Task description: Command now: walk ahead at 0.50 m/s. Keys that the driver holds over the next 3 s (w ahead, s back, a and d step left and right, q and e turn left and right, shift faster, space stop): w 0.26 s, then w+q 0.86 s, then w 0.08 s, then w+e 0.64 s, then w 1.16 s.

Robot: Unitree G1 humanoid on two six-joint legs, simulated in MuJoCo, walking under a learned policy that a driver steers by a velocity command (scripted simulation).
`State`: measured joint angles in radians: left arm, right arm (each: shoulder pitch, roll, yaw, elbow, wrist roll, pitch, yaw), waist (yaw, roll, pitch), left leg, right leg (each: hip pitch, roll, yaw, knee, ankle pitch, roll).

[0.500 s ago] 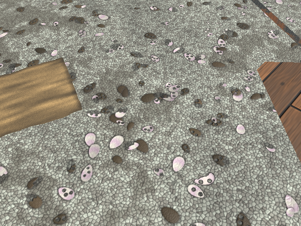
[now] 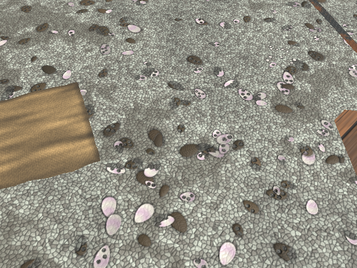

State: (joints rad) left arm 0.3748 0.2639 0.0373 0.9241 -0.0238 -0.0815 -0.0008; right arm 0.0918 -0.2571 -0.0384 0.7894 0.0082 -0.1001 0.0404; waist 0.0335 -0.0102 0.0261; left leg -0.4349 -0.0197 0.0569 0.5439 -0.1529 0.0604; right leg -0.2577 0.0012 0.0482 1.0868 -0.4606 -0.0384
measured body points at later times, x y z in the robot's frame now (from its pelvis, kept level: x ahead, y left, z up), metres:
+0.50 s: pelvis +0.27 -0.05 +0.00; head +0.30 -0.05 +0.44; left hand +0.47 +0.20 -0.09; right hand +0.26 -0.32 -0.14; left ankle +0.09 +0.08 -0.69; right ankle +0.38 -0.15 -0.73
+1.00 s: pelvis +0.51 +0.03 -0.01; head +0.53 +0.05 +0.44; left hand +0.42 +0.30 -0.15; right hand +0.79 -0.13 -0.09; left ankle +0.58 +0.15 -0.73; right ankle +0.38 -0.15 -0.72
